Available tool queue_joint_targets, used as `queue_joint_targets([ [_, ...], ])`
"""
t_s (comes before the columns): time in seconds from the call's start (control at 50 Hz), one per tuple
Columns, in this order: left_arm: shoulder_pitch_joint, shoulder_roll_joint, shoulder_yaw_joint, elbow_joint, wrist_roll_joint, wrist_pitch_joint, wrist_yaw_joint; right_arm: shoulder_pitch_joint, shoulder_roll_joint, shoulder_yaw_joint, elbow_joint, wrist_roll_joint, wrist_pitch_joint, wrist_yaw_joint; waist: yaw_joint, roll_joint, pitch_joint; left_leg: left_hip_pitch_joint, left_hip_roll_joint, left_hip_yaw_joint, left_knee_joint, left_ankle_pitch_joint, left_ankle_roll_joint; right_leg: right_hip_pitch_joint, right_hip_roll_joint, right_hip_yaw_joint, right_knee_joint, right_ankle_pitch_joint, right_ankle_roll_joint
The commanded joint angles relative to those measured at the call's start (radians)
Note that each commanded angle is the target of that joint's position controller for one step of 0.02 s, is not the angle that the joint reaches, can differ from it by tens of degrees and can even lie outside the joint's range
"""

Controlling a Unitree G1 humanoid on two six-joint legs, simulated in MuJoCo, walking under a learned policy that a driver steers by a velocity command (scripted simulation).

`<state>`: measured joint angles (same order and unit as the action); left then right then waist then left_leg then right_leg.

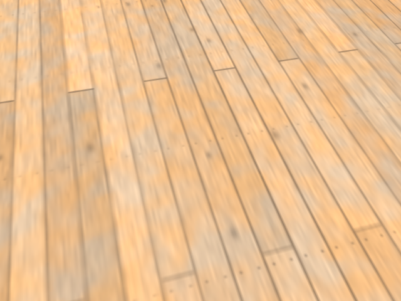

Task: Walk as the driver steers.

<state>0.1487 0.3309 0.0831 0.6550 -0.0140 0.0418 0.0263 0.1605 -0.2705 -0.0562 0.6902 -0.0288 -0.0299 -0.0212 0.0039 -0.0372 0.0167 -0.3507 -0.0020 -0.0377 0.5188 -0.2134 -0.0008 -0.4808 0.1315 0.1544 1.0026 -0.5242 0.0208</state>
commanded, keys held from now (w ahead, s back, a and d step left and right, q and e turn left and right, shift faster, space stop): no key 0.86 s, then w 0.14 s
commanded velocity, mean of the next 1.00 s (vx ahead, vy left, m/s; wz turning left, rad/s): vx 0.03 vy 0.00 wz -0.12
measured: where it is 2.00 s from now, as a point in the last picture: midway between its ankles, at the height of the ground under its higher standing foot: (200, 271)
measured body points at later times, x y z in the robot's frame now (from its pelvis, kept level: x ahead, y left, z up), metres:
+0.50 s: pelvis +0.01 -0.03 +0.00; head +0.01 -0.04 +0.45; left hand +0.18 +0.19 -0.10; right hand +0.10 -0.31 -0.12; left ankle +0.04 +0.12 -0.73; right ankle -0.01 -0.14 -0.73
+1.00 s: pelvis +0.03 -0.02 +0.00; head +0.03 -0.02 +0.45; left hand +0.12 +0.23 -0.13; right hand +0.08 -0.30 -0.14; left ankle +0.03 +0.11 -0.72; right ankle -0.01 -0.14 -0.73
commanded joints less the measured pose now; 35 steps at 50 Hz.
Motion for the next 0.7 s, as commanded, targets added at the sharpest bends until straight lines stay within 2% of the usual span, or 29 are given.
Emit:
queue_joint_targets([
  [0.02, 0.071, 0.115, 0.043, -0.032, -0.002, 0.014, 0.010, -0.027, -0.129, -0.034, -0.073, 0.019, -0.002, -0.006, 0.017, 0.149, -0.093, 0.218, 0.275, -0.239, -0.137, 0.475, 0.199, -0.144, -0.065, -0.005, 0.243, 0.022, 0.063],
  [0.06, 0.047, 0.058, 0.025, -0.044, -0.007, 0.017, 0.006, -0.024, -0.133, -0.034, -0.064, 0.015, 0.009, -0.010, 0.011, 0.181, -0.085, 0.197, 0.224, -0.152, -0.155, 0.471, 0.195, -0.094, -0.063, -0.057, 0.153, 0.065, 0.076],
  [0.12, 0.004, 0.020, 0.005, -0.063, 0.000, 0.011, 0.000, -0.018, -0.145, -0.039, -0.055, 0.016, 0.021, -0.012, -0.013, 0.229, -0.124, 0.230, 0.227, -0.116, -0.144, 0.476, 0.209, 0.007, -0.094, -0.100, -0.070, 0.060, 0.078],
  [0.14, -0.006, 0.013, 0.000, -0.067, 0.002, 0.010, -0.004, -0.017, -0.152, -0.041, -0.052, 0.019, 0.024, -0.011, -0.021, 0.243, -0.133, 0.225, 0.234, -0.113, -0.143, 0.472, 0.213, 0.056, -0.106, -0.114, -0.147, 0.065, 0.072],
  [0.18, -0.006, 0.026, 0.001, -0.064, 0.001, 0.010, -0.011, -0.001, -0.167, -0.045, -0.038, 0.029, 0.028, -0.005, -0.034, 0.262, -0.134, 0.224, 0.250, -0.130, -0.139, 0.439, 0.222, 0.124, -0.111, -0.140, -0.273, 0.101, 0.059],
  [0.22, 0.037, 0.025, 0.003, -0.041, 0.003, 0.008, -0.019, -0.010, -0.166, -0.040, -0.028, 0.043, 0.032, -0.001, -0.009, 0.246, -0.118, 0.189, 0.237, -0.125, -0.115, 0.361, 0.203, 0.224, -0.102, -0.170, -0.481, 0.240, 0.027],
  [0.24, 0.060, 0.024, 0.003, -0.026, 0.007, 0.005, -0.023, 0.003, -0.152, -0.034, -0.017, 0.050, 0.031, 0.000, 0.004, 0.228, -0.104, 0.149, 0.219, -0.113, -0.101, 0.300, 0.170, 0.303, -0.093, -0.179, -0.621, 0.345, 0.000],
  [0.26, 0.061, 0.050, 0.005, -0.033, 0.016, 0.004, -0.021, 0.051, -0.130, -0.025, 0.002, 0.045, 0.023, 0.004, -0.006, 0.180, -0.110, 0.075, 0.195, -0.097, -0.082, 0.195, 0.103, 0.407, -0.141, -0.108, -0.660, 0.439, -0.034],
  [0.28, 0.081, 0.127, 0.016, -0.043, 0.029, 0.005, -0.010, 0.074, -0.076, -0.005, -0.008, 0.004, 0.012, 0.014, -0.039, -0.035, -0.159, -0.026, 0.108, -0.002, 0.077, -0.026, 0.018, 0.517, -0.331, 0.101, -0.643, 0.681, -0.093],
  [0.3, 0.018, 0.097, 0.003, -0.033, 0.044, 0.000, -0.016, 0.046, -0.045, 0.006, -0.028, 0.000, 0.007, 0.010, -0.057, -0.196, -0.123, -0.009, 0.061, 0.030, 0.031, -0.226, -0.029, 0.333, -0.415, 0.158, -0.654, 0.611, -0.215],
  [0.32, -0.048, 0.038, -0.012, -0.055, 0.046, -0.013, -0.023, 0.009, -0.095, -0.003, -0.015, 0.001, 0.009, 0.005, -0.040, -0.133, -0.073, 0.057, 0.069, 0.022, 0.029, -0.165, -0.052, 0.265, -0.358, 0.124, -0.676, 0.464, -0.217],
  [0.34, -0.052, 0.010, -0.020, -0.040, 0.048, -0.025, -0.024, -0.010, -0.096, -0.005, -0.006, 0.001, 0.009, 0.005, -0.041, -0.116, -0.063, 0.080, 0.062, 0.023, -0.019, -0.054, -0.053, 0.263, -0.300, 0.076, -0.665, 0.378, -0.165],
  [0.36, -0.035, 0.028, -0.016, -0.029, 0.045, -0.033, -0.024, -0.013, -0.095, -0.005, 0.008, -0.001, 0.012, 0.001, -0.029, -0.110, -0.057, 0.108, 0.060, 0.024, -0.039, 0.021, -0.059, 0.263, -0.261, 0.046, -0.655, 0.336, -0.126],
  [0.38, -0.026, 0.036, -0.015, -0.019, 0.038, -0.041, -0.025, 0.000, -0.111, -0.008, 0.013, -0.002, 0.017, -0.002, -0.027, -0.118, -0.038, 0.123, 0.069, 0.013, -0.056, 0.066, -0.063, 0.244, -0.253, 0.045, -0.659, 0.327, -0.109],
  [0.42, 0.006, 0.016, -0.025, -0.003, 0.037, -0.044, -0.023, 0.024, -0.114, -0.008, 0.035, 0.009, 0.015, 0.001, -0.027, -0.070, -0.012, 0.143, 0.071, 0.016, -0.063, 0.066, -0.058, 0.221, -0.229, 0.025, -0.659, 0.305, -0.085],
  [0.46, 0.018, 0.016, -0.026, 0.009, 0.034, -0.045, -0.020, 0.026, -0.105, -0.007, 0.057, 0.010, 0.011, 0.001, -0.022, -0.031, -0.004, 0.142, 0.069, 0.017, -0.073, 0.081, -0.056, 0.236, -0.218, 0.013, -0.642, 0.327, -0.082],
  [0.54, 0.020, 0.013, -0.025, 0.026, 0.029, -0.043, -0.015, 0.040, -0.101, -0.007, 0.097, 0.013, 0.006, -0.002, -0.021, 0.007, -0.016, 0.157, 0.073, 0.016, -0.085, 0.112, -0.062, 0.262, -0.207, -0.002, -0.624, 0.405, -0.085],
  [0.7, 0.035, 0.003, -0.022, 0.087, 0.023, -0.042, -0.014, 0.049, -0.106, -0.009, 0.169, 0.019, 0.010, -0.014, -0.021, 0.029, -0.030, 0.184, 0.075, 0.020, -0.085, 0.149, -0.061, 0.287, -0.183, -0.034, -0.607, 0.487, -0.079],
])
Velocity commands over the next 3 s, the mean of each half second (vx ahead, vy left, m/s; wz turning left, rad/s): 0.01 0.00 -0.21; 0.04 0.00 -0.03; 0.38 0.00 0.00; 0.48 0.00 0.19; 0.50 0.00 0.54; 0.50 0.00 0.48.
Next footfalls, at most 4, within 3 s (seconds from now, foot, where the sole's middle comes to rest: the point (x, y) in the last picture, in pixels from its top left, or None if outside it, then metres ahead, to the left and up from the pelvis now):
0.26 right None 0.03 -0.14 -0.77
1.62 right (242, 299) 0.47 -0.13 -0.77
2.16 left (169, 216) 0.77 0.12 -0.77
2.64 right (199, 147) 1.10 0.01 -0.77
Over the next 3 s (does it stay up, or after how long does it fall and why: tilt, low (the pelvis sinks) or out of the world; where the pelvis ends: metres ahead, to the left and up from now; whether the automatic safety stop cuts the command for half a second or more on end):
stays up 1.06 0.12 0.01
